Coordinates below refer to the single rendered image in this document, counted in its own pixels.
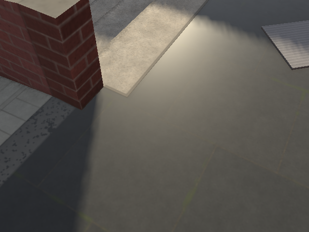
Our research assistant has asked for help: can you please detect stairs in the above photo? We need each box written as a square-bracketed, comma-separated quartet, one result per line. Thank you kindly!
[89, 0, 154, 53]

